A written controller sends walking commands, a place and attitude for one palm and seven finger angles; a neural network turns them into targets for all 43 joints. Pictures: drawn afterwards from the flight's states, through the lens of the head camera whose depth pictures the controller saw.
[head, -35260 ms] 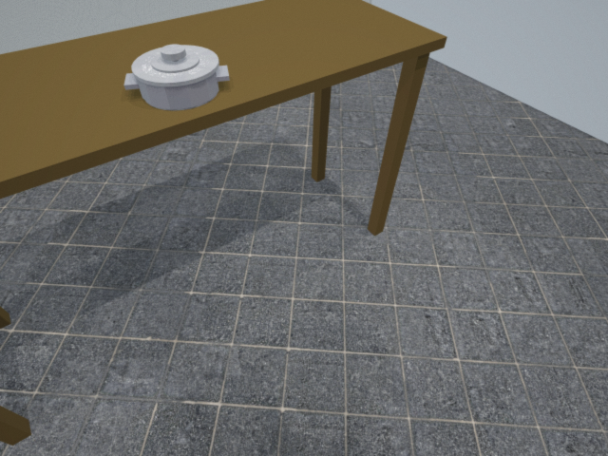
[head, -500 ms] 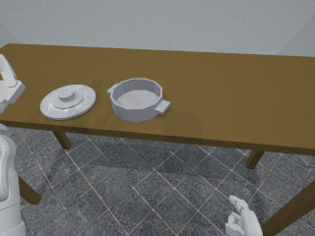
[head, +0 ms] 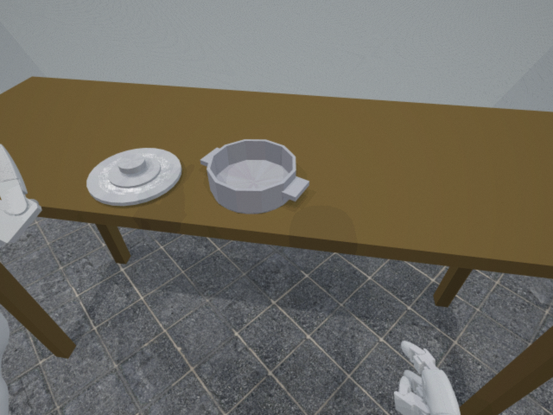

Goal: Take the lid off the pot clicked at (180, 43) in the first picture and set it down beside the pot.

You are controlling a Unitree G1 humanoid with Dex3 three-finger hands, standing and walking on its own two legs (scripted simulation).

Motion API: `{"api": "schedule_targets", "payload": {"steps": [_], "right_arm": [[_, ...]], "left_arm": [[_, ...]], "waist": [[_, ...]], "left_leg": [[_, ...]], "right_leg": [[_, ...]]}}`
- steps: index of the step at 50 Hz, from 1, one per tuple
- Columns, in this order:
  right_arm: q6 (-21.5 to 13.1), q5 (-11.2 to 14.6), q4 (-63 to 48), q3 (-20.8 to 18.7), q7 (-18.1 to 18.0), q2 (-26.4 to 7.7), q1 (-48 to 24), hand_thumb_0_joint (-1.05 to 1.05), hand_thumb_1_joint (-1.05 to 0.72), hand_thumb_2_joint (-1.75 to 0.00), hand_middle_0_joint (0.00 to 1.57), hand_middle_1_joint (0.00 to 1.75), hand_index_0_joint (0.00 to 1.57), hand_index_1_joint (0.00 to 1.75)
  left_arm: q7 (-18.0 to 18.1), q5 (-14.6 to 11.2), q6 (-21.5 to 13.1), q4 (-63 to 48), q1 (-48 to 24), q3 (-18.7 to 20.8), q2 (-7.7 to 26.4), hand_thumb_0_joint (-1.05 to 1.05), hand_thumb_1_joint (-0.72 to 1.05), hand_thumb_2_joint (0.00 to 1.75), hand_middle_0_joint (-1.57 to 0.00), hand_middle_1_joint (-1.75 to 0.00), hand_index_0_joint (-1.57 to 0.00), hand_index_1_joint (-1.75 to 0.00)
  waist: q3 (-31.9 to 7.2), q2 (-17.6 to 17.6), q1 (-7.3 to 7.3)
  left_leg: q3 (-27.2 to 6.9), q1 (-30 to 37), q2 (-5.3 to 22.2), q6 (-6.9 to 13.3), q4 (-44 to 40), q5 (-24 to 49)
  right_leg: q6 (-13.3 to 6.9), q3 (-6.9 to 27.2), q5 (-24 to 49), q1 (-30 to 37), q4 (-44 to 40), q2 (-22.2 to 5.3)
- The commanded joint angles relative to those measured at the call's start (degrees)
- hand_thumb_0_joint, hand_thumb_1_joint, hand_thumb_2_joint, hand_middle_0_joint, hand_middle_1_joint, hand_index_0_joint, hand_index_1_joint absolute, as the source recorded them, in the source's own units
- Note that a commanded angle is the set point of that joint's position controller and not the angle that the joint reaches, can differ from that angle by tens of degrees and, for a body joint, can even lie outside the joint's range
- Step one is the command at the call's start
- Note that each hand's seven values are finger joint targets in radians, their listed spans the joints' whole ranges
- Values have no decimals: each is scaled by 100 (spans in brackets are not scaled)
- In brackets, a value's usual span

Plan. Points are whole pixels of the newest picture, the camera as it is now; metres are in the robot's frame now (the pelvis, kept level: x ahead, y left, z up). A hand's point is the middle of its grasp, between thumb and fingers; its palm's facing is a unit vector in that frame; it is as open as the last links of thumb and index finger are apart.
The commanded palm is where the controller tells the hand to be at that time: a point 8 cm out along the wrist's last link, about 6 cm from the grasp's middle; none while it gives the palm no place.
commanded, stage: draw the hand back to the body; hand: left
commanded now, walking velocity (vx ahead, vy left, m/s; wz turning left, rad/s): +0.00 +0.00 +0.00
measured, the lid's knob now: (132, 163) +0.49 +0.36 +0.10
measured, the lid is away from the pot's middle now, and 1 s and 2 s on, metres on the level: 0.23 0.23 0.23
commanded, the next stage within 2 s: step back with the hand held close in 0.12 s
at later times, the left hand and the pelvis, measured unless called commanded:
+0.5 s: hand (45, 219) +0.19 +0.24 +0.27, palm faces +0.46 -0.77 -0.44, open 7.4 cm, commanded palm +0.11 +0.30 +0.29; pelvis -0.02 +0.02 +0.00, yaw +0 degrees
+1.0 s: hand out of the picture +0.07 +0.25 +0.29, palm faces +0.55 -0.78 -0.30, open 7.4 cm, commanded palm +0.01 +0.31 +0.29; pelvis -0.12 +0.03 -0.03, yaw +1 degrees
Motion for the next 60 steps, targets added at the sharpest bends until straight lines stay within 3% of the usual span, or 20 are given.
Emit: {"api": "schedule_targets", "payload": {"steps": [1,11,12,15,21,25,32,38,41,44,46,47,49,51,54,55,56,57,58,60], "right_arm": [[-372,12,-926,-218,-83,-533,-969,0,-90,-90,20,30,20,30],[-410,-12,-943,-206,-93,-519,-1011,0,-90,-90,20,30,20,30],[-181,125,-1199,-75,-14,-680,-795,0,-90,-90,20,30,20,30],[-2,156,-1251,-271,45,-720,-754,0,-90,-90,20,30,20,30],[352,263,-1566,-463,103,-799,-499,0,-90,-90,20,30,20,30],[395,285,-1699,-506,126,-802,-475,0,-90,-90,20,30,20,30],[113,283,-1577,-525,121,-813,-296,0,-90,-90,20,30,20,30],[-91,312,-1425,-517,56,-816,-100,0,-90,-90,20,30,20,30],[-115,323,-1323,-519,46,-806,-34,0,-90,-90,20,30,20,30],[-105,285,-1311,-460,42,-799,-84,0,-90,-90,20,30,20,30],[-132,301,-1422,-454,10,-877,-166,0,-90,-90,20,30,20,30],[-168,286,-1501,-440,-26,-907,-217,0,-90,-90,20,30,20,30],[-234,250,-1571,-474,-23,-903,-253,0,-90,-90,20,30,20,30],[-247,226,-1503,-599,88,-837,-204,0,-90,-90,20,30,20,30],[-221,253,-1502,-556,186,-663,-316,0,-90,-90,20,30,20,30],[-170,242,-1516,-538,197,-569,-299,0,-90,-90,20,30,20,30],[-112,233,-1423,-532,210,-533,-192,0,-90,-90,20,30,20,30],[-81,37,-1088,-472,260,-638,-116,0,-90,-90,20,30,20,30],[-66,108,-1151,-488,269,-483,-65,0,-90,-90,20,30,20,30],[-52,192,-1224,-533,188,-531,-94,0,-90,-90,20,30,20,30]], "left_arm": [[116,-43,-258,-980,-1029,582,1233,0,90,90,-20,-30,-20,-30],[111,7,-248,-1178,-1065,425,1139,0,90,90,-20,-30,-20,-30],[256,90,-522,-1019,-1723,1198,2010,0,90,90,-20,-30,-20,-30],[218,151,-551,-791,-727,612,1371,0,90,90,-20,-30,-20,-30],[237,123,-548,-1664,266,968,1652,0,90,90,-20,-30,-20,-30],[304,88,-659,-2196,705,1313,1862,0,90,90,-20,-30,-20,-30],[470,44,-868,-2239,811,1553,1892,0,90,90,-20,-30,-20,-30],[581,83,-928,-1534,163,1324,1721,0,90,90,-20,-30,-20,-30],[631,132,-919,-1292,-140,1130,1728,0,90,90,-20,-30,-20,-30],[638,152,-864,-1318,-249,992,1675,0,90,90,-20,-30,-20,-30],[651,125,-913,-1439,-291,1018,1687,0,90,90,-20,-30,-20,-30],[684,107,-936,-1560,-318,1081,1727,0,90,90,-20,-30,-20,-30],[699,76,-949,-1708,-453,1159,1606,0,90,90,-20,-30,-20,-30],[673,30,-909,-1636,-510,1229,1727,0,90,90,-20,-30,-20,-30],[650,-6,-859,-1717,56,1285,1796,0,90,90,-20,-30,-20,-30],[610,31,-877,-1873,92,1330,1957,0,90,90,-20,-30,-20,-30],[606,83,-918,-1922,145,1400,2189,0,90,90,-20,-30,-20,-30],[617,80,-931,-1748,43,1585,2318,0,90,90,-20,-30,-20,-30],[595,153,-780,-1591,78,1477,2114,0,90,90,-20,-30,-20,-30],[495,122,-730,-1598,-14,1260,1831,0,90,90,-20,-30,-20,-30]], "waist": [[-356,128,-55],[-409,179,-47],[220,474,-337],[-161,-623,-394],[-1154,-120,-445],[-1515,296,-401],[-1259,840,-474],[-607,259,-634],[-385,-578,-666],[-376,-568,-697],[-315,-86,-671],[-307,531,-687],[-560,1692,-657],[-706,1284,-640],[-850,1230,-510],[-698,394,-542],[-640,-1018,-550],[-477,-672,-492],[-871,-1162,-495],[-658,-1560,-652]], "left_leg": [[287,366,-151,291,-295,605],[243,430,-155,289,-289,557],[124,-153,-90,338,-146,-83],[-28,-260,-136,387,518,346],[-69,-218,234,360,513,2559],[-232,-285,424,365,428,3137],[-394,-1214,510,340,29,954],[-372,-1848,320,292,168,-1463],[-106,-1030,-38,171,1522,-1317],[-280,-867,52,227,1531,-1156],[-739,-1339,327,367,803,-1759],[-1167,-1766,605,486,23,-2198],[-2114,-3260,1389,847,-1528,-3484],[-1721,-3453,1320,935,-1309,-2781],[-943,-2964,798,529,-518,-2345],[-512,-2850,358,251,548,-2109],[-5,-2315,-339,-74,2834,-1344],[-219,-2254,-310,-84,4069,-1591],[-354,-2004,-133,66,4394,-1454],[-216,-1768,-25,65,3931,-1100]], "right_leg": [[-320,-417,683,-656,-450,173],[-317,-402,572,-658,-453,154],[-279,-78,518,-1196,-656,-84],[-325,30,1081,-1374,-615,-401],[-149,-193,2655,-759,297,-324],[-92,-267,2402,-728,682,-128],[-155,-266,954,-915,822,21],[-267,4,-423,-1597,257,-144],[-474,449,-1676,-3037,-606,-728],[-488,173,-1421,-3315,-326,-774],[-359,-11,-1694,-3127,189,-392],[-268,-191,-1658,-2765,853,-30],[-129,-299,-1408,-1509,3373,671],[-198,-128,-1583,-1246,3913,721],[-432,-356,-1541,-935,1616,389],[-684,335,-1699,-1308,268,-253],[-1145,2345,-1703,-2343,-1160,-1698],[-1225,2191,-25,-2912,-1322,-2217],[-1114,1823,-453,-3000,-1078,-2009],[-944,1102,526,-2649,-519,-1449]]}}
